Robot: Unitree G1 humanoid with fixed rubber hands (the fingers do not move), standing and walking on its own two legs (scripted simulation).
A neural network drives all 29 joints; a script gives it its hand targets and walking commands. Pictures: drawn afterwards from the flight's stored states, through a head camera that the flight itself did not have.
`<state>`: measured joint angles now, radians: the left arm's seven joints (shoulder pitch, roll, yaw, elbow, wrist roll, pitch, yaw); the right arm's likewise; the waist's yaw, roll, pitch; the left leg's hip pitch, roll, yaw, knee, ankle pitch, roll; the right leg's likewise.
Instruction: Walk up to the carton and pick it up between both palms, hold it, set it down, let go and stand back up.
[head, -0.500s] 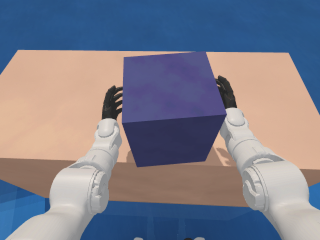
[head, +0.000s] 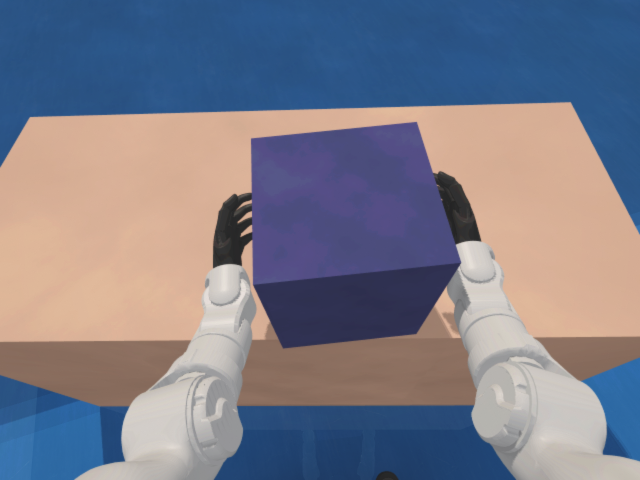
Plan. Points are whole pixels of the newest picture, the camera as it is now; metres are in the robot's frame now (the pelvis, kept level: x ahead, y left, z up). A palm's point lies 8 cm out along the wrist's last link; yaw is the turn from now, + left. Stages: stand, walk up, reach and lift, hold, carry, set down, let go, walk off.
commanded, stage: reach and lift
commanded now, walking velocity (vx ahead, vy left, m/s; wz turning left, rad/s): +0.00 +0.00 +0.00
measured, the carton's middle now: (342, 247) +0.42 +0.02 -0.01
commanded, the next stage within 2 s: none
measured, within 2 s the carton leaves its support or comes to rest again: leaves its support in 1.58 s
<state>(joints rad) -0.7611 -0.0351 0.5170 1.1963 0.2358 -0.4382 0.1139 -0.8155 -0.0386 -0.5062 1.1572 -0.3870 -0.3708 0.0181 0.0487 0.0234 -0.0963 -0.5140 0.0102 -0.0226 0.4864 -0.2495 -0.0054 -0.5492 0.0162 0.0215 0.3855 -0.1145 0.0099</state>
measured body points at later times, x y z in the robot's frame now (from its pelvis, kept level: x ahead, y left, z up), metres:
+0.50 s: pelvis +0.03 -0.01 +0.01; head +0.11 -0.01 +0.45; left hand +0.41 +0.17 +0.01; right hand +0.44 -0.13 +0.03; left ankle -0.02 +0.12 -0.74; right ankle +0.03 -0.13 -0.74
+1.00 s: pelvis +0.02 +0.00 +0.01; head +0.10 +0.01 +0.45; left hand +0.40 +0.17 +0.01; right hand +0.43 -0.14 +0.03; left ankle -0.02 +0.12 -0.74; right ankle +0.03 -0.13 -0.74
